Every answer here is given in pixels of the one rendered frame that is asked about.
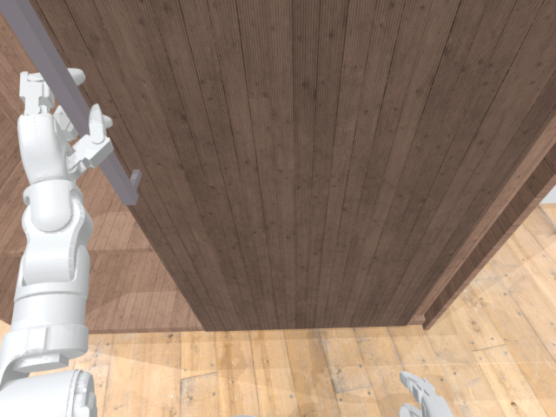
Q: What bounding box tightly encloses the robot right hand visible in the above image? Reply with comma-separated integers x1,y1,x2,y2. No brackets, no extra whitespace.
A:
399,371,453,417

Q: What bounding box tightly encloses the robot left hand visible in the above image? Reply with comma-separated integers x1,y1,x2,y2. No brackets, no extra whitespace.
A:
17,68,114,185

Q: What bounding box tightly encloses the handle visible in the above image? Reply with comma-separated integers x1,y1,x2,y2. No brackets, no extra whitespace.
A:
0,0,142,205

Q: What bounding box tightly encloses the robot left upper arm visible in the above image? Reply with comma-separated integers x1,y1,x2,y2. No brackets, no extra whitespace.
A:
0,369,97,417

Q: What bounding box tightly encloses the robot left forearm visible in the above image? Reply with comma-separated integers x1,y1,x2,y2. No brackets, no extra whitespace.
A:
0,179,93,390

